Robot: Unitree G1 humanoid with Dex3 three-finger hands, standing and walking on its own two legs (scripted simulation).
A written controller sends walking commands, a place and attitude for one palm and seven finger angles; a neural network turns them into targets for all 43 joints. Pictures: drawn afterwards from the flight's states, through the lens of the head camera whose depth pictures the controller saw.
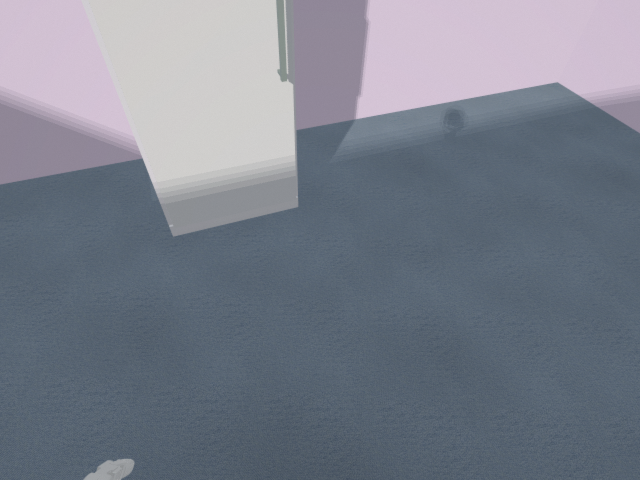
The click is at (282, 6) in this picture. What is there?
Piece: fridge door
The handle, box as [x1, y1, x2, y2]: [276, 0, 286, 81]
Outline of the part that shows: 276,0 280,68 277,69 277,71 280,76 280,79 284,81 286,80 283,0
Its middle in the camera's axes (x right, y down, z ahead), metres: -0.12 -0.65 +1.09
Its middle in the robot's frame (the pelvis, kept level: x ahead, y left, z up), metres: +1.26 +0.20 +0.09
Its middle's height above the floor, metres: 0.86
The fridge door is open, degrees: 0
